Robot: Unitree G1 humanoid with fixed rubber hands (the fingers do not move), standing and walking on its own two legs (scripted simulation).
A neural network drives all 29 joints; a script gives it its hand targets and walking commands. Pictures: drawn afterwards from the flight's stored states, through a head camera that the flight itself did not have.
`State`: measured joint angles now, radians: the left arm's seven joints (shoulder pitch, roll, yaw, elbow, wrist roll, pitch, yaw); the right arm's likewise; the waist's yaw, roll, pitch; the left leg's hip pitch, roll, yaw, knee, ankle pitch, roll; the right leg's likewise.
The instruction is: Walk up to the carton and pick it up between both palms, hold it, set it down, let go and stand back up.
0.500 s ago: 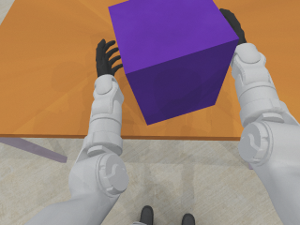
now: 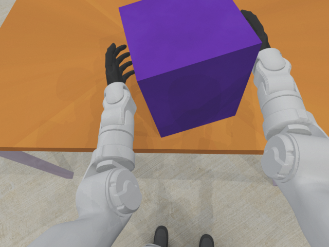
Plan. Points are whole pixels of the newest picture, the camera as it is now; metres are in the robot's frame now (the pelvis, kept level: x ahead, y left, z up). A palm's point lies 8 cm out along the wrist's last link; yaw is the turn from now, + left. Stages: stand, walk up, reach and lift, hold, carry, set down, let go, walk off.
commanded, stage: reach and lift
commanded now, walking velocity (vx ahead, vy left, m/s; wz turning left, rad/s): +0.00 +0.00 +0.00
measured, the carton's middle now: (184, 68) +0.52 +0.04 +0.06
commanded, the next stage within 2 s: none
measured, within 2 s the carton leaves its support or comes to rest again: leaves its support in 1.74 s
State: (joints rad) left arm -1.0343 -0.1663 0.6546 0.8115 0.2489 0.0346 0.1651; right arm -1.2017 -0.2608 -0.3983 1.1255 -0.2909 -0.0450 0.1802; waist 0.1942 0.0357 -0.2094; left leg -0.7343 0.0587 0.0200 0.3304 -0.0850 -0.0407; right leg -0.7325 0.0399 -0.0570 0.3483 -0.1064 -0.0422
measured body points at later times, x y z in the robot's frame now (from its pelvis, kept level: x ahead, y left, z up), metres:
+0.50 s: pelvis +0.00 +0.00 +0.00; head +0.14 -0.03 +0.43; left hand +0.46 +0.19 +0.09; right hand +0.54 -0.11 +0.10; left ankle +0.01 +0.15 -0.73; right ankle +0.00 -0.08 -0.73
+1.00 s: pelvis -0.01 +0.00 +0.00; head +0.12 -0.02 +0.43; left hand +0.44 +0.20 +0.09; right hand +0.53 -0.10 +0.11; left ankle +0.01 +0.15 -0.73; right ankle +0.00 -0.08 -0.73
